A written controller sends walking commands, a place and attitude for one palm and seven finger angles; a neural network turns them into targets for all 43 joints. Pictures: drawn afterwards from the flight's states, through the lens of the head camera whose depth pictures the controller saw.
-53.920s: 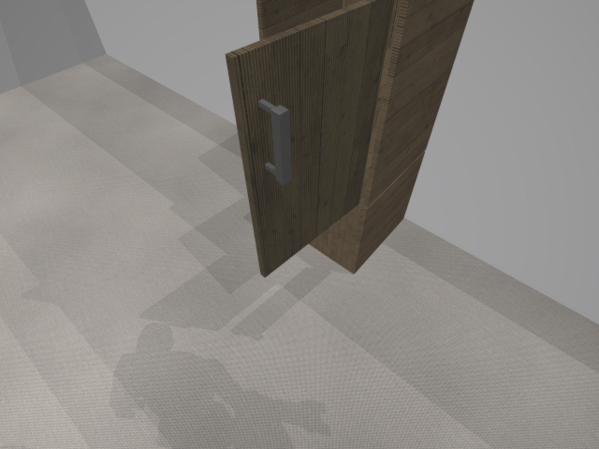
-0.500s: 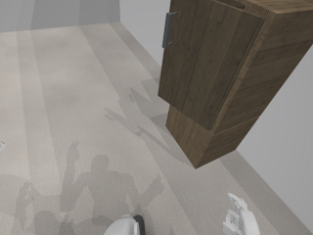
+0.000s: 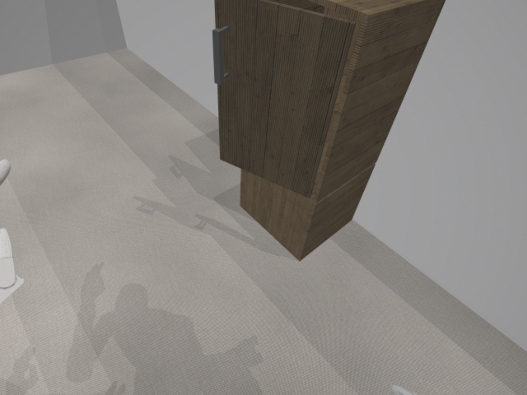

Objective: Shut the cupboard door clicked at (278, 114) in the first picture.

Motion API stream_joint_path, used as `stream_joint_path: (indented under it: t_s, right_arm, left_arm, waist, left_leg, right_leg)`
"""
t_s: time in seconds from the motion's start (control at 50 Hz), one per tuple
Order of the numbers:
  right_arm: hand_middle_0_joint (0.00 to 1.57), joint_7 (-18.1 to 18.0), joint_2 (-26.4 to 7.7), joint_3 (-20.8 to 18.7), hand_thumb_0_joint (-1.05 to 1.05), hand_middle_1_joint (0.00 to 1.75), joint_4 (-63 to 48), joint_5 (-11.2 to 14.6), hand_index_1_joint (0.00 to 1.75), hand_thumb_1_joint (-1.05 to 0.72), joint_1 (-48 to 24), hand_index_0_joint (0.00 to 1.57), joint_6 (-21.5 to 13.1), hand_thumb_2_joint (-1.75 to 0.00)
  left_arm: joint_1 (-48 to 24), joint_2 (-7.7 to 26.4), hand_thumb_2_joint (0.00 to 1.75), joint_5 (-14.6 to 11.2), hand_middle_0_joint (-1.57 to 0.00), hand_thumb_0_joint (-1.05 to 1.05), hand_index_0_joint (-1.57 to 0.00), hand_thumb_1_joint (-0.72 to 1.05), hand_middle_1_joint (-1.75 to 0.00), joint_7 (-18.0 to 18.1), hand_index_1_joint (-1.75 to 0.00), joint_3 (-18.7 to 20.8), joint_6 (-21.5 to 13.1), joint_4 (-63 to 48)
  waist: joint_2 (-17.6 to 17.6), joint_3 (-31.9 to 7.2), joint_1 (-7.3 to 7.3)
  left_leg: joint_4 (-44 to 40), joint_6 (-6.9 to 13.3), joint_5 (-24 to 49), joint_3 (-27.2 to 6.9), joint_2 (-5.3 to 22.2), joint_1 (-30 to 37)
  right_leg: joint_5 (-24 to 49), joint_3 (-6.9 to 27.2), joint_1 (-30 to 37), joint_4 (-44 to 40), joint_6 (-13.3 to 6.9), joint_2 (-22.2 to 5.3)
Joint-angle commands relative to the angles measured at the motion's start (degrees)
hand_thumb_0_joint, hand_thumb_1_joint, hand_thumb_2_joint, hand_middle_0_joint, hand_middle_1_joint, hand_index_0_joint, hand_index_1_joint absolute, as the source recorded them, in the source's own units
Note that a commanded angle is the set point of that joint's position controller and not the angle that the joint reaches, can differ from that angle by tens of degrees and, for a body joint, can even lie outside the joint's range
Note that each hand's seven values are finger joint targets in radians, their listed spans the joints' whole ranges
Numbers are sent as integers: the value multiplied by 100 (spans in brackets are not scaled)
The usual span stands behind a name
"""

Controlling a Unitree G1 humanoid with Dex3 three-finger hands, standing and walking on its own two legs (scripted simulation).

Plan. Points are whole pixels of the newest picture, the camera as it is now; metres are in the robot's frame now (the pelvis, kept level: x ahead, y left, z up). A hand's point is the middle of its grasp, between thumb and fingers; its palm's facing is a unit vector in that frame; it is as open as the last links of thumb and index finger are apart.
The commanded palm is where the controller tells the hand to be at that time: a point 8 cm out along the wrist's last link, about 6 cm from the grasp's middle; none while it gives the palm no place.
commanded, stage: stop stepping back and stand still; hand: left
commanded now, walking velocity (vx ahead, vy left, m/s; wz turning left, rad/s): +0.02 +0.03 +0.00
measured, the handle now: (222, 55) +0.99 +0.13 +0.08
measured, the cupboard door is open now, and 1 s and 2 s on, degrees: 19 19 19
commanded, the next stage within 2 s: let the arm hang, fingers relaxed in 0.88 s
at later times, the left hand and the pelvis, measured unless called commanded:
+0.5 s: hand (57, 236) +0.25 +0.25 +0.17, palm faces +0.45 -0.75 -0.49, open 7.4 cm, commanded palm +0.18 +0.28 +0.17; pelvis +0.04 -0.02 -0.02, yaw -1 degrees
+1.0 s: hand (85, 242) +0.27 +0.23 +0.14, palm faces +0.35 -0.80 -0.48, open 7.4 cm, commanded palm none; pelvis +0.06 -0.02 -0.01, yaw -1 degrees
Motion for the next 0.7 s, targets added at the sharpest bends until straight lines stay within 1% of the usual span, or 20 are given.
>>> stream_joint_path:
  t_s: [0.0,0.02,0.04,0.06,0.08,0.1,0.12,0.16,0.18,0.24,0.26,0.3,0.34,0.38,0.44,0.48,0.52,0.58,0.66,0.68]
  right_arm:
    - [20,-148,-933,-374,0,30,-872,29,30,-90,-923,20,-288,-90]
    - [20,-137,-933,-383,0,30,-830,50,30,-90,-924,20,-290,-90]
    - [20,-114,-876,-401,0,30,-799,77,30,-90,-816,20,-282,-90]
    - [20,-97,-863,-358,0,30,-815,81,30,-90,-846,20,-334,-90]
    - [20,-89,-889,-340,0,30,-790,38,30,-90,-1067,20,-408,-90]
    - [20,-73,-871,-375,0,30,-659,69,30,-90,-929,20,-481,-90]
    - [20,-73,-963,-428,0,30,-718,99,30,-90,-966,20,-498,-90]
    - [20,-110,-893,-342,0,30,-756,48,30,-90,-1218,20,-435,-90]
    - [20,-144,-763,-275,0,30,-757,29,30,-90,-1275,20,-411,-90]
    - [20,-205,-755,-289,0,30,-734,-4,30,-90,-1254,20,-479,-90]
    - [20,-232,-855,-371,0,30,-748,10,30,-90,-1236,20,-491,-90]
    - [20,-212,-988,-400,0,30,-878,29,30,-90,-1262,20,-513,-90]
    - [20,-172,-820,-274,0,30,-872,-35,30,-90,-1257,20,-558,-90]
    - [20,-117,-764,-244,0,30,-832,-51,30,-90,-1161,20,-603,-90]
    - [20,-57,-811,-253,0,30,-913,70,30,-90,-1047,20,-614,-90]
    - [20,-18,-801,-260,0,30,-991,102,30,-90,-1035,20,-554,-90]
    - [20,-12,-834,-289,0,30,-998,123,30,-90,-1043,20,-453,-90]
    - [20,-90,-802,-217,0,30,-985,122,30,-90,-1095,20,-397,-90]
    - [20,-198,-798,-188,0,30,-977,122,30,-90,-1205,20,-357,-90]
    - [20,-202,-748,-172,0,30,-947,125,30,-90,-1178,20,-339,-90]
  left_arm:
    - [-347,501,90,-73,-20,0,-20,90,-30,276,-30,634,-13,-111]
    - [-450,446,90,-49,-20,0,-20,90,-30,294,-30,533,31,-76]
    - [-541,501,90,-16,-20,0,-20,90,-30,329,-30,503,58,-84]
    - [-692,534,90,-12,-20,0,-20,90,-30,371,-30,445,90,-76]
    - [-1061,609,90,-41,-20,0,-20,90,-30,389,-30,386,2,-205]
    - [-1349,412,90,0,-20,0,-20,90,-30,415,-30,195,-55,-302]
    - [-1250,307,90,24,-20,0,-20,90,-30,416,-30,50,-27,-359]
    - [-1529,577,90,75,-20,0,-20,90,-30,461,-30,277,-115,-924]
    - [-1596,505,90,77,-20,0,-20,90,-30,440,-30,221,-196,-1078]
    - [-1799,663,90,25,-20,0,-20,90,-30,430,-30,375,-316,-1323]
    - [-1738,811,90,14,-20,0,-20,90,-30,432,-30,513,-353,-1405]
    - [-1588,647,90,-10,-20,0,-20,90,-30,392,-30,534,-420,-1440]
    - [-1193,607,90,-79,-20,0,-20,90,-30,326,-30,662,-404,-835]
    - [-1235,480,90,-59,-20,0,-20,90,-30,241,-30,587,-391,-619]
    - [-732,292,90,-111,-20,0,-20,90,-30,194,-30,463,-267,-389]
    - [-338,197,90,-189,-20,0,-20,90,-30,175,-30,380,-117,-314]
    - [-415,193,90,-225,-20,0,-20,90,-30,168,-30,284,-28,-553]
    - [-617,347,90,-188,-20,0,-20,90,-30,211,-30,296,38,-727]
    - [-1089,723,90,-131,-20,0,-20,90,-30,273,-30,492,44,-977]
    - [-1048,575,90,-125,-20,0,-20,90,-30,272,-30,378,51,-866]
  waist:
    - [694,-109,208]
    - [307,-227,200]
    - [-610,-400,181]
    - [-1124,-335,247]
    - [-1105,-76,324]
    - [-1071,-435,263]
    - [-1359,-301,261]
    - [-1070,-41,272]
    - [-871,99,259]
    - [-224,238,190]
    - [178,271,187]
    - [1548,264,282]
    - [2201,282,246]
    - [1678,327,264]
    - [677,-227,274]
    - [-37,-663,232]
    - [-470,-700,200]
    - [-218,-966,203]
    - [75,-982,241]
    - [72,-874,227]
  left_leg:
    - [-594,385,-2100,-505,487,-865]
    - [150,349,-1763,-357,289,-1108]
    - [1362,244,-1288,-123,-93,-1686]
    - [2462,96,-1386,-180,-557,-2325]
    - [3248,-10,-1715,-321,-598,-2686]
    - [3273,-51,-1703,-525,-453,-2598]
    - [3148,-63,-1412,-585,-407,-2422]
    - [2333,-9,-1064,-495,-303,-1676]
    - [1873,21,-725,-334,-388,-1230]
    - [637,-26,390,10,-717,170]
    - [444,-13,407,-171,-597,517]
    - [-436,312,289,-1529,253,654]
    - [-1488,538,-994,-2402,796,-169]
    - [-1417,567,-935,-2054,766,-501]
    - [-629,282,-230,-1068,270,-99]
    - [-110,115,237,-699,-76,10]
    - [342,65,713,-569,-185,162]
    - [356,108,1759,-497,-175,360]
    - [442,168,2490,-413,-155,672]
    - [456,166,2512,-389,-183,644]
  right_leg:
    - [-352,-215,1487,-1581,-30,179]
    - [-329,263,1809,-1829,-180,-153]
    - [-82,1577,2240,-2133,-583,-973]
    - [1290,2811,2396,-2306,-1055,-1827]
    - [2810,2918,2365,-2212,-1271,-2199]
    - [3027,2414,2553,-1923,-1278,-2117]
    - [3299,2409,2377,-1798,-1260,-1974]
    - [3395,1710,1592,-1588,-1106,-1750]
    - [2942,1298,1234,-1620,-978,-1571]
    - [1058,890,335,-1732,-609,-1107]
    - [582,885,53,-1568,-509,-1040]
    - [-322,668,-218,-722,-122,-329]
    - [-823,611,307,-116,-4,-72]
    - [-605,657,637,-364,32,-163]
    - [440,669,1147,-1788,60,-170]
    - [1294,1107,1333,-1885,-54,-458]
    - [1842,1432,1114,-1905,-135,-756]
    - [3282,1214,1387,-1515,-30,-767]
    - [3849,1020,1311,-1402,167,-654]
    - [3918,1002,1308,-1414,161,-652]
